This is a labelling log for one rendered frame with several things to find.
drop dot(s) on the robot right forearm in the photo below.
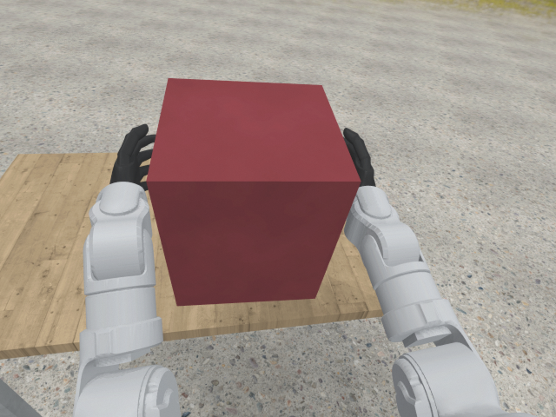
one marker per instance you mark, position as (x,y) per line
(413,309)

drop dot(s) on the robot left hand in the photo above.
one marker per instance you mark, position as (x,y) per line
(129,158)

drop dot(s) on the carton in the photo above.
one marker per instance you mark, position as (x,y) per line
(251,184)

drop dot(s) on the robot right hand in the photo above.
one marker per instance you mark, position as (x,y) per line
(360,157)

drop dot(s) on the robot left upper arm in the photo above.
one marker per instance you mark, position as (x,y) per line
(149,391)

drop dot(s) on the table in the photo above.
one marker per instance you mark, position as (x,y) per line
(44,221)

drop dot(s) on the robot left forearm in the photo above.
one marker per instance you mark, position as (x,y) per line
(119,276)

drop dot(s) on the robot right upper arm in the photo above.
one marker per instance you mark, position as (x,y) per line
(445,381)

